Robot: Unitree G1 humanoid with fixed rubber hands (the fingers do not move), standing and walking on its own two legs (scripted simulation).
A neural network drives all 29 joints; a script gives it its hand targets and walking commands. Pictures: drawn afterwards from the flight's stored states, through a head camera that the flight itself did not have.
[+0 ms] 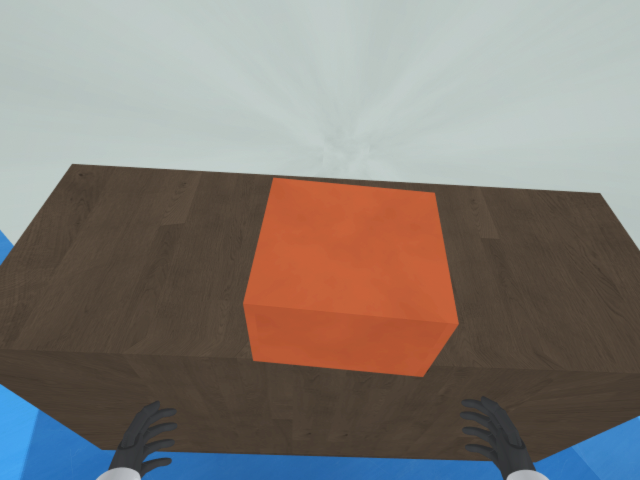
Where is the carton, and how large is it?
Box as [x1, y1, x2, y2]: [243, 178, 458, 376]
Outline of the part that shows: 273,178 243,302 253,360 422,376 458,324 434,193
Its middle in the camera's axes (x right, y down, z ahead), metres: +0.04 +0.06 +0.62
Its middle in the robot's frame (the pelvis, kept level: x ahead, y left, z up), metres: +0.43 -0.01 -0.03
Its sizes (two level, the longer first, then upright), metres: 0.269 0.243 0.171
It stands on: a pedestal, 0.66 m high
